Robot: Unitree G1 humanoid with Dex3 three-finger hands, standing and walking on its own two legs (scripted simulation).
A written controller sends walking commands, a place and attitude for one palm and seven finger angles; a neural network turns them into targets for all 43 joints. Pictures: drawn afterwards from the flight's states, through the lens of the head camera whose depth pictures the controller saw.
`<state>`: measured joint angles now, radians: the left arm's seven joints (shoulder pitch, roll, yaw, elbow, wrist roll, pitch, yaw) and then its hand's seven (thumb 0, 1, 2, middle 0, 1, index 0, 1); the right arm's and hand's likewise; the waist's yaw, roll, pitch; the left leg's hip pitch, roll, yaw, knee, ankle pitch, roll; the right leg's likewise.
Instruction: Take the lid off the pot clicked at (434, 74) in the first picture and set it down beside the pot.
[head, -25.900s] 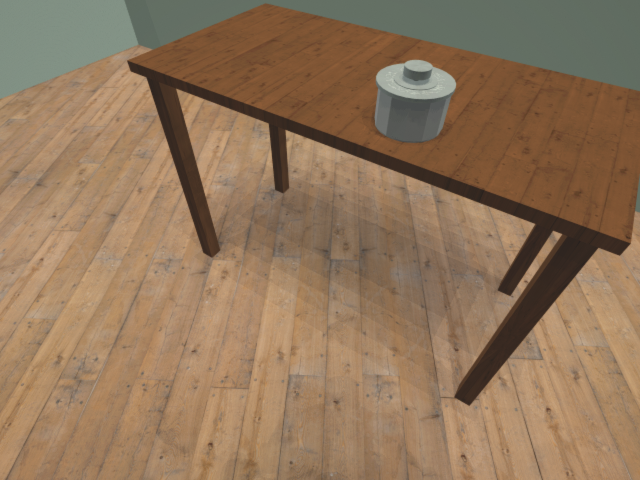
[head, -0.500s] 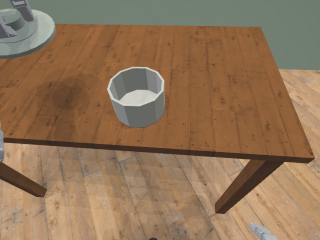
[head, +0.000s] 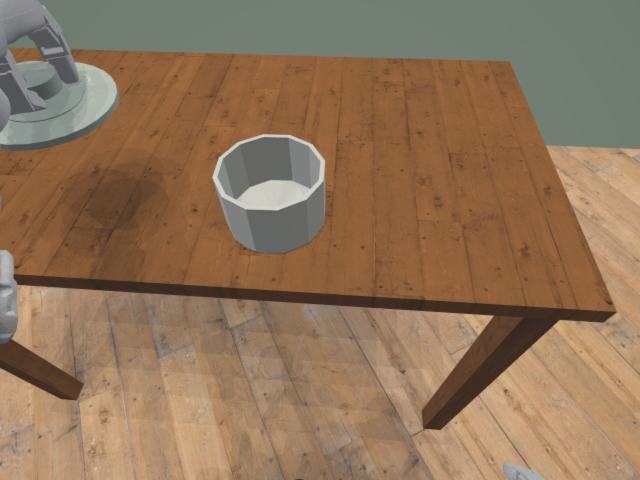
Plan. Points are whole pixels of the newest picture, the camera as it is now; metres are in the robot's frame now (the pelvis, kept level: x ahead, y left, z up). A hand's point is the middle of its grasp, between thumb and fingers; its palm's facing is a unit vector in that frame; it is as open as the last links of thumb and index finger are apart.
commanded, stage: lower the lid onto the table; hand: left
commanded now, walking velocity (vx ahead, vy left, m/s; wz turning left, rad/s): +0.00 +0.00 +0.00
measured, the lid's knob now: (31, 81) +0.48 +0.31 +0.25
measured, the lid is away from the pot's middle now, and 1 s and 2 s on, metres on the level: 0.24 0.24 0.24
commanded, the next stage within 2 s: none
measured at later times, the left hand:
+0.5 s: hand (49, 105) +0.45 +0.29 +0.23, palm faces -0.26 -0.09 -0.96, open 8.1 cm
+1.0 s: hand (56, 148) +0.43 +0.30 +0.20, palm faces -0.33 -0.09 -0.94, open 8.0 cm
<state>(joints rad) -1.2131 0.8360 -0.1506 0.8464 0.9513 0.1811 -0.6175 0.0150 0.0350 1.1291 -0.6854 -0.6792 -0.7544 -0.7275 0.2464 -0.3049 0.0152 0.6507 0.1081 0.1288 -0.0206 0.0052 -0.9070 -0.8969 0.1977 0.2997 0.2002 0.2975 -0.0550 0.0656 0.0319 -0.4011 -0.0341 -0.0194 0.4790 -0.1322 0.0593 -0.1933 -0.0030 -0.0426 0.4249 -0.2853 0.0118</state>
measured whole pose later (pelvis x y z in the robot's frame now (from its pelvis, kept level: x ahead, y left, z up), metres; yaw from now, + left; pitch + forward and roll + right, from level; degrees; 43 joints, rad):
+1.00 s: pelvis -0.01 +0.00 +0.00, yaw +0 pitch +3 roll -3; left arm -1.07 0.79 -0.14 0.86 0.89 0.08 -0.57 0.02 0.04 1.13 -0.68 -0.68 -0.75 -0.73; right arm 0.22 -0.30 0.01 0.66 0.10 0.15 -0.03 0.00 -0.91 -0.90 0.20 0.30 0.20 0.30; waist -0.05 0.06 0.03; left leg -0.42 -0.03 -0.03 0.51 -0.14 0.06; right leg -0.21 0.01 -0.05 0.44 -0.29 0.01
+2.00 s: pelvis +0.01 +0.01 -0.01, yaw -1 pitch +7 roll -3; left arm -1.00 0.77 -0.12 0.98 0.89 -0.04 -0.51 0.02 0.05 1.13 -0.67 -0.68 -0.75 -0.73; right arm 0.24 -0.30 0.01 0.66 0.09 0.15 -0.04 0.00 -0.91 -0.90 0.20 0.30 0.20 0.30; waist -0.08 0.04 0.00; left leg -0.50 -0.03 -0.02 0.57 -0.18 0.07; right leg -0.28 0.00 -0.04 0.49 -0.32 0.02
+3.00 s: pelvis +0.00 +0.01 -0.02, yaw -2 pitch +10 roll -3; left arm -0.95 0.81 -0.06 0.98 0.93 -0.15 -0.41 0.00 0.08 1.04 -0.63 -0.74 -0.71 -0.78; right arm 0.28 -0.29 0.01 0.64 0.10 0.23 -0.05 0.00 -0.91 -0.90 0.20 0.30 0.20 0.30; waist -0.09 0.03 -0.04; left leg -0.65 -0.01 0.00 0.70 -0.23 0.07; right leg -0.44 0.02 -0.02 0.63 -0.37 0.02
